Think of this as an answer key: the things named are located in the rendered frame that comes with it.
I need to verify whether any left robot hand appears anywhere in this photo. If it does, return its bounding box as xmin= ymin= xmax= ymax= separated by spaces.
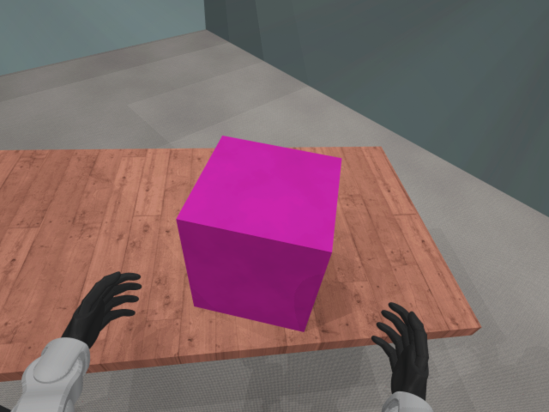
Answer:
xmin=61 ymin=271 xmax=142 ymax=349

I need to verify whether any table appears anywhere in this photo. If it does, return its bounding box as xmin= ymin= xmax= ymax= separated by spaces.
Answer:
xmin=0 ymin=147 xmax=481 ymax=412

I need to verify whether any right robot hand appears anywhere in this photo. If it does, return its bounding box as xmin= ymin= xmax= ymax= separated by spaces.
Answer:
xmin=371 ymin=302 xmax=429 ymax=400

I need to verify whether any right robot forearm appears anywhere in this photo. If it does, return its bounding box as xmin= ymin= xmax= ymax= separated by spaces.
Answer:
xmin=382 ymin=391 xmax=433 ymax=412

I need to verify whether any left robot forearm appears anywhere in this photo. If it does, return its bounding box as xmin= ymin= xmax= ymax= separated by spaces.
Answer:
xmin=10 ymin=337 xmax=90 ymax=412

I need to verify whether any carton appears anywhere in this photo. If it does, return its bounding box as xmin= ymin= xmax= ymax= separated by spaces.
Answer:
xmin=176 ymin=136 xmax=341 ymax=332

